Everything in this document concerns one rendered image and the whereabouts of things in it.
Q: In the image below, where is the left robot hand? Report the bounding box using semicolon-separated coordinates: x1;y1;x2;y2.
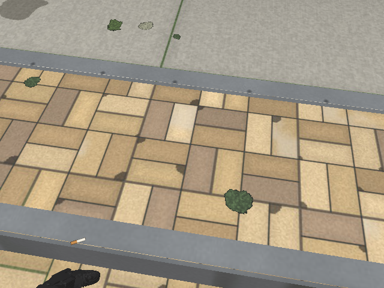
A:
36;268;100;288

